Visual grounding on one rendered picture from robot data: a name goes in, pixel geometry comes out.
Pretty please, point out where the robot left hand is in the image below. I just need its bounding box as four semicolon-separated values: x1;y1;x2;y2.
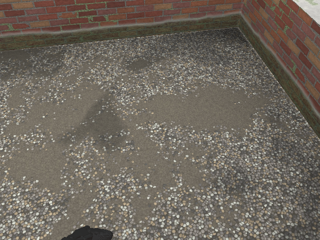
61;225;113;240

